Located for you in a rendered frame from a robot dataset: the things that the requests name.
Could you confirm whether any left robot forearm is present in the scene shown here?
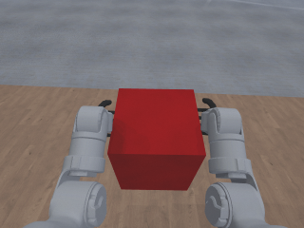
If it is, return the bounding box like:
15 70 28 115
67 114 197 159
48 105 113 215

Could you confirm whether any right robot forearm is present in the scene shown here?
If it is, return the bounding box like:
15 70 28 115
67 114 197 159
200 107 265 217

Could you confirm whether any left robot upper arm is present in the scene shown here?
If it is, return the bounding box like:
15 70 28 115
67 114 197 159
23 180 107 228

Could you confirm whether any carton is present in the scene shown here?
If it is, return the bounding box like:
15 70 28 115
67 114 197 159
107 88 206 191

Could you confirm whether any left robot hand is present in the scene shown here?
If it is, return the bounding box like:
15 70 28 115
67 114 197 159
98 100 115 137

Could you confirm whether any right robot hand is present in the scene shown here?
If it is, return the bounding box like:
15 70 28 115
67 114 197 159
197 98 217 136

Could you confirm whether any right robot upper arm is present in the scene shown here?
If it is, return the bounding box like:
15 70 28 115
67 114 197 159
204 181 288 228

